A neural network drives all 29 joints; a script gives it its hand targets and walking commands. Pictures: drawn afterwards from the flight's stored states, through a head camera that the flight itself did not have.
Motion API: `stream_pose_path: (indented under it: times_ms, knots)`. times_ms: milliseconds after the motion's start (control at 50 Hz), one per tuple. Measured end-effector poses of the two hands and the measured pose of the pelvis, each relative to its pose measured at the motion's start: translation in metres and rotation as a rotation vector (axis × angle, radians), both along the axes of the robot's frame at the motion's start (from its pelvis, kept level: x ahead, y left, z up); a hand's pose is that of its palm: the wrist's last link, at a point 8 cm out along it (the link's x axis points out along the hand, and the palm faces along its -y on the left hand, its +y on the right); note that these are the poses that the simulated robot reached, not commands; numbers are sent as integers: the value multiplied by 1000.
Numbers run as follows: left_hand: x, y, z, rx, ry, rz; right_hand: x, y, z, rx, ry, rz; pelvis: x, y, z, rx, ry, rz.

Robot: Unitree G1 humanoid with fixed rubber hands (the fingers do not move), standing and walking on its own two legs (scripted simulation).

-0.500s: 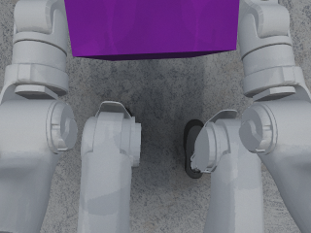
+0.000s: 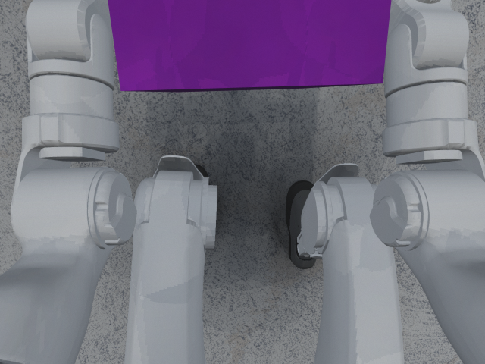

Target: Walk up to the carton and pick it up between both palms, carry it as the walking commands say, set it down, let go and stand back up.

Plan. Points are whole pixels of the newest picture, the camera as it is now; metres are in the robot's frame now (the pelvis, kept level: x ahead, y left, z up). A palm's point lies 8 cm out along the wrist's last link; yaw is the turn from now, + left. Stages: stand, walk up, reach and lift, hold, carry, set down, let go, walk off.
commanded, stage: reach and lift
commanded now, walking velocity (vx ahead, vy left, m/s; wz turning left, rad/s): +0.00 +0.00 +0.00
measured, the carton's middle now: out of the picture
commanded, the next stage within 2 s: none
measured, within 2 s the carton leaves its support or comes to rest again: neither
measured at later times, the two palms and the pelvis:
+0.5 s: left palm out of the picture +0.52 +0.23 -0.06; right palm out of the picture +0.55 -0.08 -0.04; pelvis -0.03 -0.01 +0.04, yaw +1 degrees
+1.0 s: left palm out of the picture +0.50 +0.22 +0.01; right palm out of the picture +0.53 -0.10 +0.02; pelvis -0.02 -0.01 +0.10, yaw +2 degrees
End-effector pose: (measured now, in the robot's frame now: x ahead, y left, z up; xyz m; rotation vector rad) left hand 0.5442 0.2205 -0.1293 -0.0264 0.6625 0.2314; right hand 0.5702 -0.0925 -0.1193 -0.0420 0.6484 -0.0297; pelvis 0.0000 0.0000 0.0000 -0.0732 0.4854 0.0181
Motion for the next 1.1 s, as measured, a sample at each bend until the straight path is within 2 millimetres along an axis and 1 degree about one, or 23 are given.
stream_pose_path:
  times_ms: [60, 140, 220, 300, 540, 740, 880, 1000, 1100]
  knots:
    - [-8, 3, 9, 4, -5, 15, -3, 3, 8, 10, -4, 10, -1, -3, 5, 11, -10, -1]
    - [-15, 9, 29, -5, -19, 43, -8, 9, 24, 26, -15, 15, -6, -7, 12, 24, -27, 3]
    - [-19, 14, 47, -25, -24, 56, -12, 14, 39, 36, -15, 11, -13, -10, 21, 30, -41, 10]
    - [-21, 16, 56, -18, -11, 36, -16, 15, 48, 29, -3, 9, -19, -9, 28, 23, -46, 14]
    - [-26, 8, 79, -48, -34, 32, -22, 7, 82, 20, -25, -7, -26, -5, 47, 1, -58, 17]
    - [-34, 7, 108, -17, -7, 30, -31, 6, 101, 29, -1, 12, -23, -5, 70, 7, -82, 24]
    - [-40, 4, 131, -30, -29, 35, -36, 3, 128, 30, -21, 6, -22, -6, 87, 15, -106, 30]
    - [-45, -3, 139, -34, 0, 18, -44, -4, 138, 7, 7, 6, -22, -7, 100, 19, -122, 26]
    - [-49, -3, 158, -27, -30, 17, -49, -4, 155, 9, -24, 8, -23, -8, 109, 22, -138, 25]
